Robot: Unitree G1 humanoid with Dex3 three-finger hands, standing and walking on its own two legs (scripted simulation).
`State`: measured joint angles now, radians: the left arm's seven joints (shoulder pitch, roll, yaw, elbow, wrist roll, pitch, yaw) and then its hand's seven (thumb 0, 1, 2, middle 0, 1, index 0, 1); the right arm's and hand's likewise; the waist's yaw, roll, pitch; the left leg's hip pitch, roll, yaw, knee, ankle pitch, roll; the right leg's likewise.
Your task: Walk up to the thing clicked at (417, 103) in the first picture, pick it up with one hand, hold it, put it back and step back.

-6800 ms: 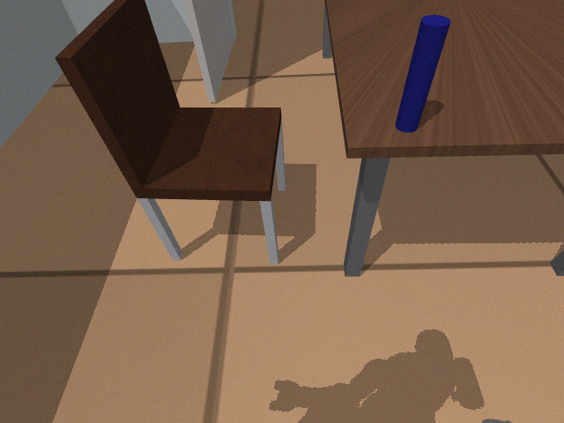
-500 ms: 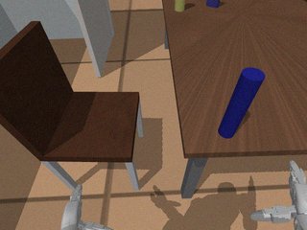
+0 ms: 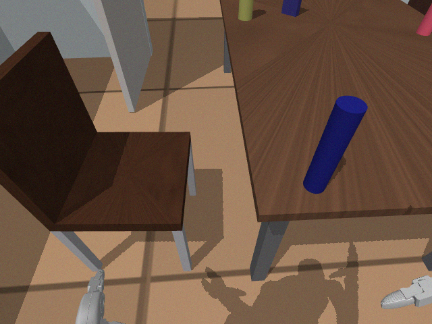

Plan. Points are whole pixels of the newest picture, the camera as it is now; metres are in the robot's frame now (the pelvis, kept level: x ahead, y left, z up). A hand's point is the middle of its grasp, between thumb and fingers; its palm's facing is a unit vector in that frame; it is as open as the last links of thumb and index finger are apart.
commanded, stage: rise first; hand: right
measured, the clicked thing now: (329, 151) +0.40 -0.21 +0.10
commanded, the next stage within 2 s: go down in 0.64 s
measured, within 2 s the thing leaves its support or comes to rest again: neither
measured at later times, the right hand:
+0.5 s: hand out of the picture +0.18 -0.28 +0.13, palm faces +0.40 +0.81 -0.43, open 17.5 cm
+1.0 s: hand out of the picture +0.19 -0.30 +0.15, palm faces +0.44 +0.80 -0.40, open 17.5 cm
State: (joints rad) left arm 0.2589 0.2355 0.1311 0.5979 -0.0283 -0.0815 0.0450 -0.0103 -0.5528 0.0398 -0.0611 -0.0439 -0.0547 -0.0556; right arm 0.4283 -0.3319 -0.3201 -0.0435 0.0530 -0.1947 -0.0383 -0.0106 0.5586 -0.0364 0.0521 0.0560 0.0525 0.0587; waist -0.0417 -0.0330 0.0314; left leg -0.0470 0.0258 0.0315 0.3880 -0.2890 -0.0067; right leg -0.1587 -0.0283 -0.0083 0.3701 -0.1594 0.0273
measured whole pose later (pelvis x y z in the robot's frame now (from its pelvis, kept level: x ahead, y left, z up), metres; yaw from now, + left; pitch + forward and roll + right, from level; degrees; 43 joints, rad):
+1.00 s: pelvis -0.01 +0.00 +0.00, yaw +0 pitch -3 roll +0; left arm 0.20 0.22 0.17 0.69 -0.01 -0.09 0.05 -0.01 -0.52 0.04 -0.06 -0.05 -0.06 -0.05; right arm 0.30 -0.36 -0.48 -0.07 0.09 -0.35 0.05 -0.01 0.56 -0.07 0.04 0.06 0.05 0.07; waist -0.04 -0.03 0.02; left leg -0.08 0.03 0.03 0.43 -0.29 -0.01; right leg -0.19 -0.02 0.00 0.40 -0.16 0.02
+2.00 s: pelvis -0.01 -0.01 -0.01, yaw +0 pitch +2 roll +1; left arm 0.21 0.26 -0.02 0.73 -0.01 -0.21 0.21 -0.01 -0.55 0.06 -0.06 -0.05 -0.06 -0.06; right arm -0.30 -0.70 -0.64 0.69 0.28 -0.09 0.58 -0.01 0.53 -0.06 0.04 0.05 0.05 0.05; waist 0.00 -0.01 -0.05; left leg -0.21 0.02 0.03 0.46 -0.30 -0.02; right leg -0.34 -0.03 -0.01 0.49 -0.19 0.01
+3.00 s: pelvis +0.00 -0.02 -0.01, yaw +0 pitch +5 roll +1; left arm 0.24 0.26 -0.05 0.67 -0.01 -0.24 0.23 -0.01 -0.55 0.06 -0.06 -0.05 -0.06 -0.06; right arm -0.40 -0.80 -0.67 0.84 0.28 0.00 0.67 -0.01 0.55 -0.07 0.04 0.05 0.04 0.05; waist 0.02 0.00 -0.08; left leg -0.26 0.02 0.03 0.49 -0.32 -0.02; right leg -0.41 -0.04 0.00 0.55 -0.23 0.01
